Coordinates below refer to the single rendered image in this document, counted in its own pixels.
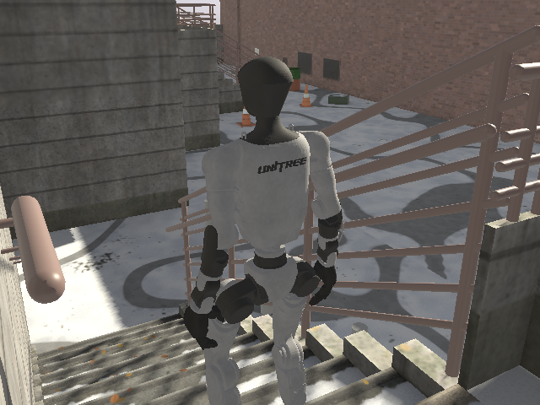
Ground stairs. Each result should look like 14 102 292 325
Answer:
37 313 427 405

